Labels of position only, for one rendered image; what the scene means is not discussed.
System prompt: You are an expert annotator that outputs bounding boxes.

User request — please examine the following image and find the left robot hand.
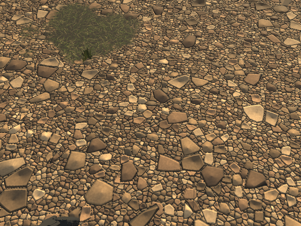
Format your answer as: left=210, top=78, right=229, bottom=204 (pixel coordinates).
left=38, top=216, right=80, bottom=226

